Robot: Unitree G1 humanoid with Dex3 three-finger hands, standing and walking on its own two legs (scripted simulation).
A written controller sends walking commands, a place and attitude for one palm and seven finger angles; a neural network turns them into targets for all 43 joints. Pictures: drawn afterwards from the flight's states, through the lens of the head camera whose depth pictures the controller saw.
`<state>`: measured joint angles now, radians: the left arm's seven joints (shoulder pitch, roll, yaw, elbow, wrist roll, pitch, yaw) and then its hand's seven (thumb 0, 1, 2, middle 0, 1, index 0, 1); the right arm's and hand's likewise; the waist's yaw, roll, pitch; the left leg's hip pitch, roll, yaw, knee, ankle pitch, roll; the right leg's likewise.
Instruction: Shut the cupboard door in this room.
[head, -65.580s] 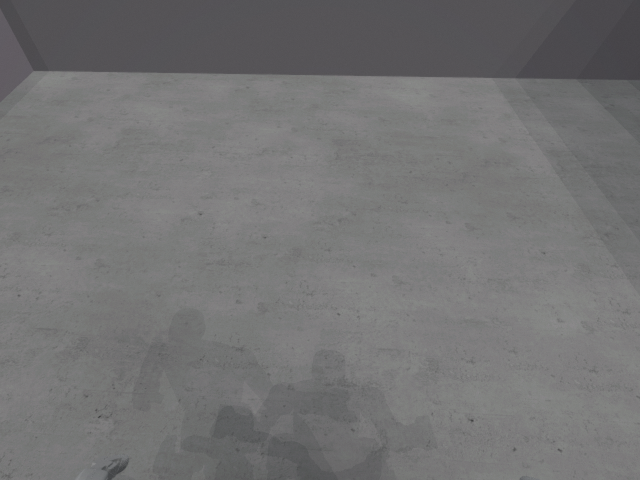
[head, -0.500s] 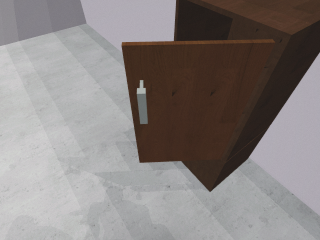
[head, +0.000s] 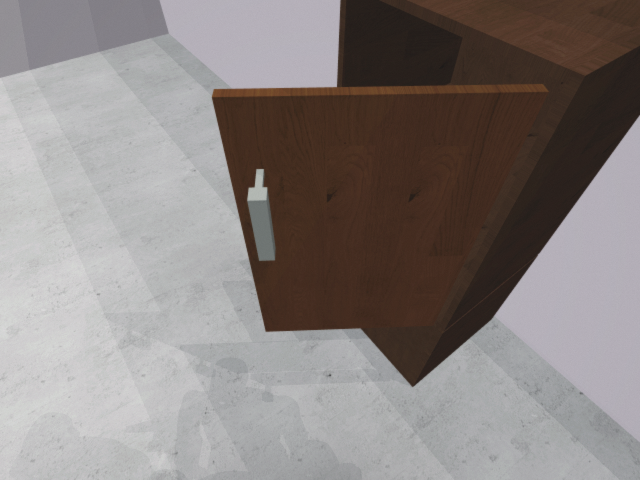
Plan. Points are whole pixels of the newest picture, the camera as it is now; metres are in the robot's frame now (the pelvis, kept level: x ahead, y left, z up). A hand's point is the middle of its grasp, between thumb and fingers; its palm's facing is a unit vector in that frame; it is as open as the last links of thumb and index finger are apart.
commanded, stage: come to a stop and stand still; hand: left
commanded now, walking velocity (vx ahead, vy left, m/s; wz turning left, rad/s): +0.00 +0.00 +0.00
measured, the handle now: (263, 215) +0.45 +0.11 +0.07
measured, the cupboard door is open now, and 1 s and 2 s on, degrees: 56 56 56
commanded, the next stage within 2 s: look again from close up in 0.42 s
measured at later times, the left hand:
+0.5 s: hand out of the picture +0.02 +0.15 -0.17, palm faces +0.01 -0.98 -0.22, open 7.3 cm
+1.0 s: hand out of the picture +0.00 +0.14 -0.17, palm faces +0.02 -0.98 -0.20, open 7.3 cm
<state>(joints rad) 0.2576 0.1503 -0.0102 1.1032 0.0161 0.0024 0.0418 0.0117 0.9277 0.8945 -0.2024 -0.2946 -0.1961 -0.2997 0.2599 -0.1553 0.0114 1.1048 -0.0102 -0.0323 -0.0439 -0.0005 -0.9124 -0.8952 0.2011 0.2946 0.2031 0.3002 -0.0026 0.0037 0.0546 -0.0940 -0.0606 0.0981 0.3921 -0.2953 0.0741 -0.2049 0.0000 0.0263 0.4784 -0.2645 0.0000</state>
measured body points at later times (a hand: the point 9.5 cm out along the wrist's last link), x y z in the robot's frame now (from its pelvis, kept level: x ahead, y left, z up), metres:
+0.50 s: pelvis +0.01 -0.03 +0.00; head +0.03 -0.03 +0.45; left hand +0.02 +0.20 -0.15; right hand +0.00 -0.24 -0.16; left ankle -0.05 +0.07 -0.74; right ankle -0.01 -0.12 -0.74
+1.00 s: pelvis +0.00 -0.04 +0.00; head +0.02 -0.04 +0.45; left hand +0.00 +0.19 -0.16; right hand -0.01 -0.25 -0.16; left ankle -0.05 +0.07 -0.74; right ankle -0.01 -0.12 -0.74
